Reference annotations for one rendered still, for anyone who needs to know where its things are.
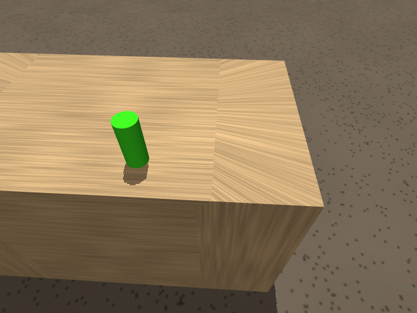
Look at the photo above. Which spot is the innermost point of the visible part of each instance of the can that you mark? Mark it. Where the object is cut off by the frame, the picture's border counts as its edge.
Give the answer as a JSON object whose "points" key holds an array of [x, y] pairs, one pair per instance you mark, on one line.
{"points": [[129, 135]]}

